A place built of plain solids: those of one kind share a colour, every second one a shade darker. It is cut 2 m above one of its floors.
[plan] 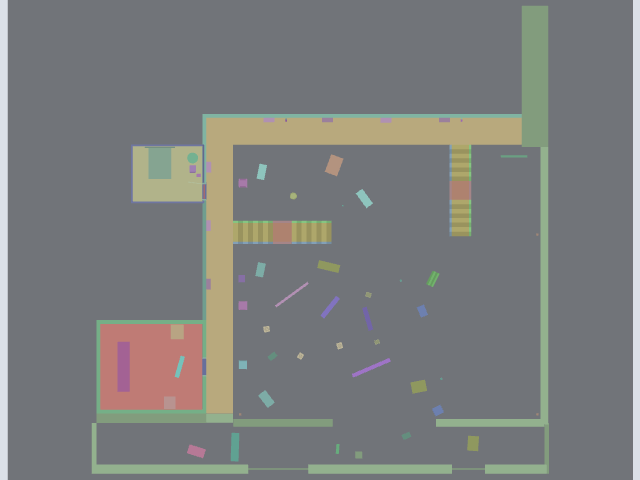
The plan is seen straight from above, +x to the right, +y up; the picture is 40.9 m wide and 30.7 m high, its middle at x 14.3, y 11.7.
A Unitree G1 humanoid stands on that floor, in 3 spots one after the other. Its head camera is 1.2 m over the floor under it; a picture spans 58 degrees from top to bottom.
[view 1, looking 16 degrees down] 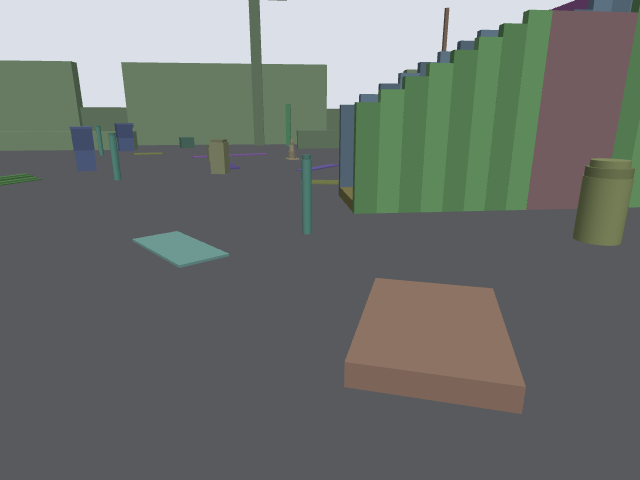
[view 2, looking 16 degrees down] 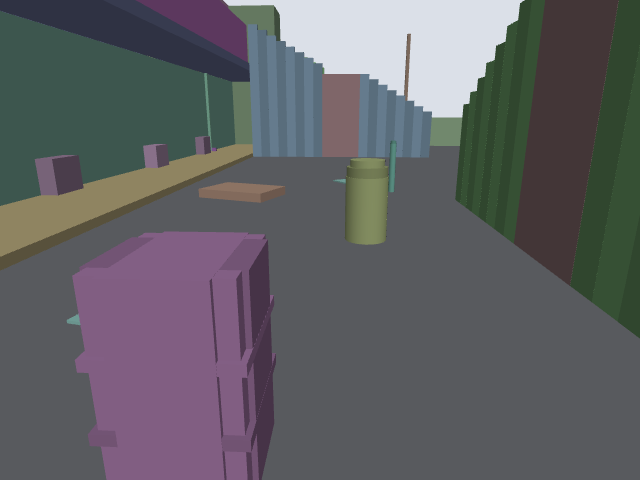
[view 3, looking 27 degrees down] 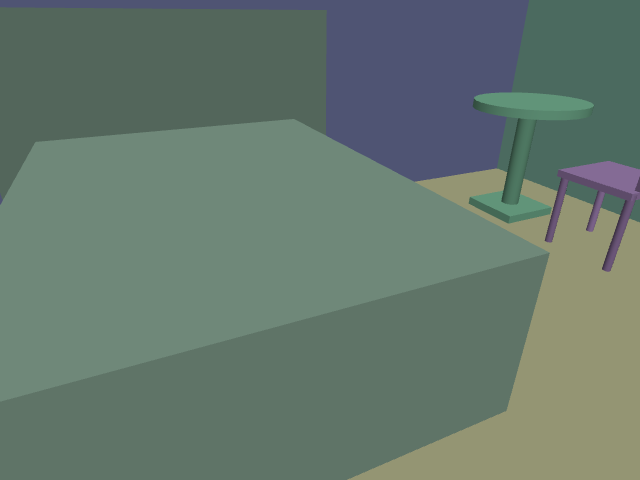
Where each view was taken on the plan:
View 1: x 16.12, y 18.77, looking -96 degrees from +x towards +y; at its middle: ground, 4.79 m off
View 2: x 7.92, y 14.78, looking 3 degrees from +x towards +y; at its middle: ground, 4.79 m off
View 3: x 3.78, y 14.89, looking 66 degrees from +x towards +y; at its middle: bed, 1.28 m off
